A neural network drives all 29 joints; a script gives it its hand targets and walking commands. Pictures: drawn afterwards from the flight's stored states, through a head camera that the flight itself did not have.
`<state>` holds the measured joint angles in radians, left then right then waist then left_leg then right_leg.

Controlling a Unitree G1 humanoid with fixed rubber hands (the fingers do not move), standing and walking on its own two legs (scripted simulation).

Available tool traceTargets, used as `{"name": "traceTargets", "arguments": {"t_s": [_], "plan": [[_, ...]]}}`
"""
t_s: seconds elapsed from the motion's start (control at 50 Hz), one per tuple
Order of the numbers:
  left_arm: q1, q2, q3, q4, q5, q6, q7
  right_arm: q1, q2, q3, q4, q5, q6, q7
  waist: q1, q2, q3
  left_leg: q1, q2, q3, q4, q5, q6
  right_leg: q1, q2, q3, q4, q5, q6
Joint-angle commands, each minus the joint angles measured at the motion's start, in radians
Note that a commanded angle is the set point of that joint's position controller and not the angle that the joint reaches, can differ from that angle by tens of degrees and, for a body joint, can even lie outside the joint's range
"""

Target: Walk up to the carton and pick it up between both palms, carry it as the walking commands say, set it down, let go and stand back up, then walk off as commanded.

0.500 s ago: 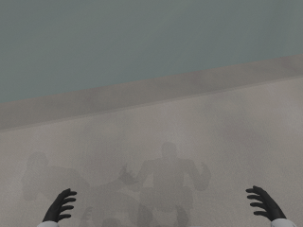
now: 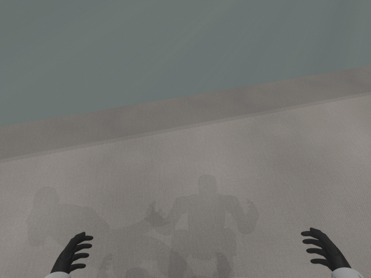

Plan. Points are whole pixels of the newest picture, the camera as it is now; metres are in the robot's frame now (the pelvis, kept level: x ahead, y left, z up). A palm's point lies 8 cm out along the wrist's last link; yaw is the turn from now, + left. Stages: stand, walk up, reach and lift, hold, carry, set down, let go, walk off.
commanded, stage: stand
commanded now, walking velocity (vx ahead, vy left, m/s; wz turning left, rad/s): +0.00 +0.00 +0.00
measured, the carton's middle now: out of the picture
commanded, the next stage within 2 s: walk up in 0.78 s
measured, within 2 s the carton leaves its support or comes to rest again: neither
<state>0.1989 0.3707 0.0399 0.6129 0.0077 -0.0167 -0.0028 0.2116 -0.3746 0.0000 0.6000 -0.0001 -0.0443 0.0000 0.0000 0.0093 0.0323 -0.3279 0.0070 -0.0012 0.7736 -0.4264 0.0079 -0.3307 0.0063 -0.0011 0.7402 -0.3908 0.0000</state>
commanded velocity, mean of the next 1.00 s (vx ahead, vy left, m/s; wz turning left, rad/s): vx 0.01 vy -0.01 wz -0.01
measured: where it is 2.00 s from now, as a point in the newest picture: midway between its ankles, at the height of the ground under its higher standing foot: outside the picture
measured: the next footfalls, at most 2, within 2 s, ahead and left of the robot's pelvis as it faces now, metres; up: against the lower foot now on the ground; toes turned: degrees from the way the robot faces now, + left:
right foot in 1.54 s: -0.01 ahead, -0.12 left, +0.00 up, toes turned -11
left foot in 1.86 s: +0.03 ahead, +0.13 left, +0.00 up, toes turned -10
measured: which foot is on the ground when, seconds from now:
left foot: down 0.00-1.00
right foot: down 0.00-1.00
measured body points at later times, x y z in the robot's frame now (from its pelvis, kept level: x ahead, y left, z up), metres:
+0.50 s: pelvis -0.01 +0.00 +0.00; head +0.00 +0.00 +0.45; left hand +0.15 +0.29 -0.07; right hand +0.16 -0.29 -0.07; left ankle -0.01 +0.11 -0.71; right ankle +0.00 -0.13 -0.71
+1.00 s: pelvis -0.02 -0.01 +0.00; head -0.02 -0.01 +0.45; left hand +0.14 +0.28 -0.07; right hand +0.14 -0.30 -0.07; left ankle -0.01 +0.11 -0.71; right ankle +0.00 -0.13 -0.71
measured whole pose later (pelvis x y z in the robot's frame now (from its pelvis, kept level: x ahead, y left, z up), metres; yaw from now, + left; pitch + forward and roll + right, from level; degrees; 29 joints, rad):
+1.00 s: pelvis -0.02 -0.01 +0.00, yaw +0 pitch -3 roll +0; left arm 0.20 0.37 0.02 0.65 0.00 -0.02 -0.01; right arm 0.21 -0.38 0.00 0.60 0.00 -0.04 0.00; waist 0.00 0.01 0.04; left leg -0.32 0.01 0.00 0.75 -0.39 0.01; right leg -0.33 0.01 0.00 0.74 -0.36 0.00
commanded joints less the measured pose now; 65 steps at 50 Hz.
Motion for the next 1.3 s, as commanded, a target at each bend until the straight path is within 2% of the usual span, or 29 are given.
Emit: {"name": "traceTargets", "arguments": {"t_s": [0.0, 0.06, 0.08, 0.1, 0.34, 0.4, 0.46, 0.48, 0.56, 0.58, 0.66, 0.72, 0.84, 0.9, 0.94, 0.96, 0.98, 1.0, 1.04, 1.06, 1.08, 1.1, 1.14, 1.16, 1.2, 1.22, 1.24, 1.26, 1.28], "plan": [[-0.065, 0.186, 0.049, 0.004, -0.009, -0.045, 0.010, -0.108, -0.232, -0.074, 0.004, -0.023, -0.028, -0.011, 0.015, 0.047, -0.024, -0.018, 0.109, -0.155, -0.202, 0.232, 0.079, 0.034, -0.080, 0.125, -0.104, 0.253, -0.099], [-0.037, 0.233, 0.058, 0.021, 0.004, -0.047, 0.007, -0.062, -0.189, -0.068, 0.003, -0.012, -0.024, -0.012, 0.000, -0.018, -0.063, 0.042, 0.077, -0.103, -0.145, 0.287, 0.064, 0.026, -0.104, 0.157, -0.129, 0.330, -0.111], [-0.031, 0.221, 0.057, 0.003, -0.017, -0.054, 0.006, -0.053, -0.192, -0.059, 0.006, -0.011, -0.015, -0.014, 0.002, 0.039, -0.065, 0.037, 0.071, -0.100, -0.162, 0.331, 0.065, 0.034, -0.094, 0.133, -0.111, 0.337, -0.101], [-0.049, 0.228, 0.058, 0.019, -0.010, -0.050, 0.007, -0.053, -0.207, -0.079, 0.000, -0.021, -0.021, -0.015, 0.000, -0.045, -0.097, 0.036, 0.070, -0.108, -0.147, 0.315, 0.066, 0.058, -0.097, 0.118, -0.095, 0.327, -0.098], [-0.058, 0.206, 0.045, 0.008, -0.010, -0.042, 0.004, -0.058, -0.206, -0.066, 0.006, -0.017, -0.018, -0.015, 0.008, 0.026, -0.060, 0.029, 0.112, -0.122, -0.157, 0.457, 0.084, 0.026, -0.074, 0.081, -0.057, 0.317, -0.089], [-0.047, 0.208, 0.048, 0.034, -0.001, -0.046, 0.003, -0.056, -0.239, -0.082, 0.018, -0.034, -0.030, -0.017, 0.030, -0.012, -0.048, 0.021, 0.106, -0.140, -0.207, 0.288, 0.066, 0.035, -0.078, 0.095, -0.082, 0.243, -0.087], [-0.044, 0.182, 0.044, 0.027, -0.014, -0.034, 0.007, -0.055, -0.217, -0.067, 0.019, -0.013, -0.020, -0.018, 0.026, 0.046, -0.069, 0.054, 0.095, -0.111, -0.198, 0.324, 0.066, 0.018, -0.074, 0.105, -0.085, 0.256, -0.087], [-0.074, 0.182, 0.037, 0.029, -0.007, -0.037, 0.010, -0.078, -0.232, -0.083, 0.019, -0.017, -0.028, -0.014, 0.016, -0.028, -0.030, 0.034, 0.092, -0.113, -0.179, 0.305, 0.070, 0.010, -0.086, 0.112, -0.120, 0.312, -0.096], [-0.083, 0.235, 0.048, 0.022, -0.004, -0.041, 0.005, -0.087, -0.194, -0.081, -0.002, -0.015, -0.014, -0.012, -0.021, 0.021, -0.071, 0.027, 0.089, -0.127, -0.193, 0.227, 0.063, 0.022, -0.080, 0.106, -0.119, 0.246, -0.082], [-0.079, 0.202, 0.045, 0.024, -0.010, -0.040, 0.004, -0.097, -0.206, -0.064, 0.005, -0.024, -0.017, -0.009, 0.013, 0.082, 0.010, 0.008, 0.102, -0.124, -0.214, 0.254, 0.068, -0.030, -0.069, 0.109, -0.106, 0.224, -0.086], [-0.081, 0.196, 0.034, 0.031, -0.007, -0.040, 0.002, -0.078, -0.203, -0.066, 0.019, -0.022, -0.026, -0.007, 0.008, -0.051, -0.027, 0.029, 0.080, -0.107, -0.198, 0.210, 0.059, 0.007, -0.102, 0.144, -0.158, 0.212, -0.103], [-0.087, 0.186, 0.041, 0.031, -0.005, -0.045, 0.008, -0.093, -0.197, -0.064, 0.031, -0.029, -0.016, -0.009, 0.011, 0.039, -0.045, 0.027, 0.103, -0.138, -0.227, 0.194, 0.071, 0.020, -0.089, 0.133, -0.130, 0.230, -0.090], [-0.058, 0.204, 0.050, 0.045, -0.001, -0.036, -0.006, -0.082, -0.187, -0.054, 0.032, -0.018, -0.024, -0.005, 0.016, 0.026, 0.017, -0.001, 0.084, -0.108, -0.244, 0.228, 0.057, -0.007, -0.069, 0.117, -0.135, 0.219, -0.090], [-0.079, 0.222, 0.038, 0.042, -0.001, -0.051, -0.001, -0.089, -0.180, -0.064, 0.030, -0.013, -0.018, -0.005, 0.008, -0.050, -0.060, 0.045, 0.069, -0.110, -0.209, 0.213, 0.050, 0.018, -0.085, 0.133, -0.147, 0.258, -0.091], [-0.106, 0.186, 0.032, 0.037, -0.008, -0.052, -0.005, -0.050, -0.221, -0.082, 0.034, -0.013, -0.029, -0.005, -0.025, 0.015, -0.065, 0.101, 0.076, -0.109, -0.194, 0.294, 0.054, 0.009, -0.114, 0.141, -0.153, 0.272, -0.096], [-0.170, 0.125, 0.038, -0.084, -0.028, 0.041, -0.060, 0.136, -0.195, -0.086, 0.127, -0.053, 0.071, -0.038, -0.068, 0.005, -0.016, 0.163, 0.242, -0.181, -0.244, 0.209, 0.059, -0.161, -0.028, -0.019, 0.035, 0.320, 0.010], [-0.041, 0.054, 0.038, -0.048, -0.005, 0.042, -0.050, 0.003, -0.169, -0.081, 0.039, -0.035, 0.095, -0.019, -0.026, 0.133, 0.062, 0.088, 0.275, -0.132, -0.249, 0.328, 0.087, -0.155, -0.032, 0.042, 0.025, 0.384, 0.015], [0.052, 0.054, 0.030, -0.010, 0.004, 0.049, -0.041, -0.064, -0.154, -0.086, -0.015, -0.026, 0.107, -0.020, 0.005, 0.136, 0.044, 0.100, 0.257, -0.074, -0.200, 0.379, 0.080, -0.142, -0.038, 0.064, 0.006, 0.350, 0.011], [0.089, 0.128, 0.045, -0.012, 0.007, 0.062, -0.024, -0.118, -0.118, -0.073, -0.054, -0.032, 0.116, -0.007, 0.023, -0.032, -0.016, 0.031, 0.137, 0.014, -0.116, 0.202, -0.005, -0.071, -0.114, 0.225, -0.181, 0.276, -0.040], [0.053, 0.175, 0.059, -0.031, 0.014, 0.065, -0.029, -0.104, -0.095, -0.061, -0.073, -0.030, 0.120, 0.004, 0.001, -0.240, 0.007, -0.007, 0.072, 0.043, -0.038, -0.001, -0.029, -0.116, -0.176, 0.368, -0.281, 0.267, -0.085], [0.080, 0.201, 0.059, -0.013, 0.019, 0.067, -0.026, -0.149, -0.086, -0.058, -0.055, -0.022, 0.122, -0.004, 0.017, -0.300, 0.035, -0.055, -0.032, 0.073, 0.048, -0.119, -0.048, -0.083, -0.239, 0.558, -0.377, 0.343, -0.137], [0.106, 0.213, 0.060, -0.016, 0.027, 0.074, -0.022, -0.153, -0.062, -0.054, -0.057, -0.023, 0.127, -0.008, 0.034, -0.281, 0.091, -0.113, -0.040, 0.054, 0.181, -0.208, -0.056, -0.110, -0.315, 0.650, -0.448, 0.339, -0.190], [0.052, 0.186, 0.061, -0.031, 0.015, 0.081, -0.019, -0.112, -0.035, -0.062, -0.041, -0.005, 0.115, -0.007, -0.005, -0.227, 0.078, -0.049, -0.017, 0.016, 0.096, -0.172, -0.056, -0.104, -0.270, 0.577, -0.407, 0.443, -0.161], [-0.011, 0.187, 0.061, -0.034, 0.012, 0.083, -0.019, -0.049, -0.042, -0.060, -0.019, -0.005, 0.104, -0.001, -0.040, -0.283, 0.062, 0.058, -0.026, 0.015, -0.033, -0.127, -0.052, -0.150, -0.221, 0.520, -0.394, 0.354, -0.115], [-0.018, 0.141, 0.044, -0.051, 0.005, 0.075, -0.023, 0.013, -0.052, -0.067, 0.017, -0.012, 0.105, -0.018, -0.074, -0.132, 0.046, 0.277, 0.007, 0.017, -0.222, 0.069, -0.043, -0.295, -0.138, 0.396, -0.337, 0.159, -0.048], [-0.010, 0.101, 0.030, -0.065, 0.013, 0.074, -0.020, 0.086, -0.124, -0.084, 0.026, -0.022, 0.108, -0.019, -0.104, -0.041, -0.007, 0.419, 0.142, -0.149, -0.353, -0.028, 0.019, -0.426, -0.033, 0.295, -0.176, 0.040, 0.016], [0.012, 0.040, 0.033, -0.083, 0.018, 0.072, -0.017, 0.070, -0.237, -0.105, 0.027, -0.036, 0.108, -0.017, -0.084, 0.362, -0.015, 0.326, 0.471, -0.416, -0.516, -0.018, 0.128, -0.483, 0.090, 0.026, 0.232, -0.246, 0.074], [0.019, 0.100, 0.059, -0.074, 0.012, 0.083, -0.012, -0.037, -0.202, -0.096, 0.001, -0.040, 0.117, -0.004, -0.026, 0.279, -0.038, 0.146, 0.474, -0.315, -0.499, 0.016, 0.184, -0.327, -0.003, 0.024, 0.412, -0.218, 0.070], [0.056, 0.099, 0.062, -0.054, 0.013, 0.090, -0.016, -0.094, -0.128, -0.079, -0.030, -0.037, 0.119, -0.006, 0.008, 0.140, 0.000, 0.093, 0.437, -0.263, -0.469, 0.150, 0.158, -0.279, -0.011, 0.033, 0.469, -0.184, 0.074]]}}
